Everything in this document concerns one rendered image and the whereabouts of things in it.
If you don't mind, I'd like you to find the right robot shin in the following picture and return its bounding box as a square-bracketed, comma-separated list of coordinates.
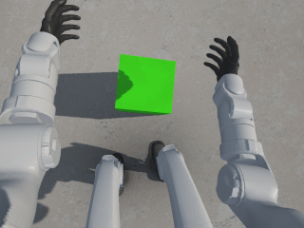
[159, 144, 184, 160]

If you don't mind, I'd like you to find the robot right hand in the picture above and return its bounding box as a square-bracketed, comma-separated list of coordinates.
[203, 36, 239, 82]

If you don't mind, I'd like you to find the right robot thigh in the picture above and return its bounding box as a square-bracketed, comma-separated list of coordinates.
[156, 149, 214, 228]

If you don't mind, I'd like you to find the right robot upper arm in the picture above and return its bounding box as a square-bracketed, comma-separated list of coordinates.
[216, 162, 304, 228]

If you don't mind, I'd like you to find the robot right forearm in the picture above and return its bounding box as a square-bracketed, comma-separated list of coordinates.
[213, 73, 278, 197]

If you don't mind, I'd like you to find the left robot upper arm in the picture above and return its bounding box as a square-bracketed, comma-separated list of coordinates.
[0, 123, 61, 228]

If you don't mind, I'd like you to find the robot left hand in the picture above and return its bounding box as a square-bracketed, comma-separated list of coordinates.
[40, 0, 81, 45]

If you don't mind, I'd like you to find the carton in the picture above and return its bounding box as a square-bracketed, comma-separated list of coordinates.
[115, 54, 176, 115]

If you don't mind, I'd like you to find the robot left forearm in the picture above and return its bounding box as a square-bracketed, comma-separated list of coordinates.
[0, 31, 61, 125]

